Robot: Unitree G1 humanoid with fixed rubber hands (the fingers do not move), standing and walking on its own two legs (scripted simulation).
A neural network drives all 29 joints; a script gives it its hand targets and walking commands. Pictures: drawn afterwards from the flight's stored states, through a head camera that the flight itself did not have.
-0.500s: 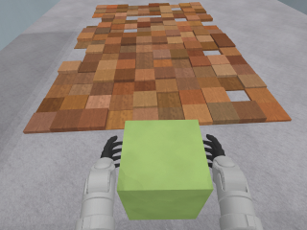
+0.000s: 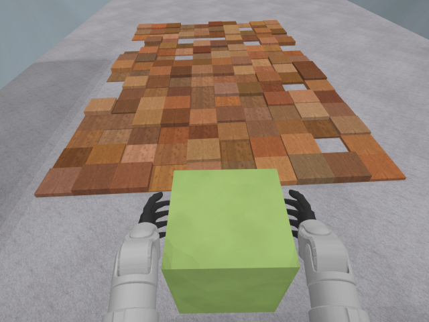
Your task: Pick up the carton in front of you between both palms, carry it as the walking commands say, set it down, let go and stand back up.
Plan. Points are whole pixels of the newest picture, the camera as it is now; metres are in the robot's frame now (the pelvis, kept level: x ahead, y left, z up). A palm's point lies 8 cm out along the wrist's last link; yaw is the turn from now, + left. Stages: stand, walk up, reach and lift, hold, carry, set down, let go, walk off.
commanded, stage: hold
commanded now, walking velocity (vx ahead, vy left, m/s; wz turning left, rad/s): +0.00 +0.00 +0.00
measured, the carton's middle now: (226, 243) +0.29 +0.00 -0.02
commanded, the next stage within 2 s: carry in 0.78 s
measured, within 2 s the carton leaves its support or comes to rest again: neither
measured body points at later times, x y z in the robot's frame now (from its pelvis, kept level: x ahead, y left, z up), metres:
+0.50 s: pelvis -0.01 +0.00 +0.00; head -0.04 +0.00 +0.45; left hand +0.30 +0.15 +0.04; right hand +0.30 -0.15 +0.04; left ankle +0.01 +0.13 -0.75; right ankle +0.02 -0.13 -0.75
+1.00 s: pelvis +0.04 +0.00 -0.01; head -0.01 +0.01 +0.44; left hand +0.33 +0.16 +0.06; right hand +0.33 -0.14 +0.06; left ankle +0.01 +0.13 -0.74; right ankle +0.02 -0.13 -0.75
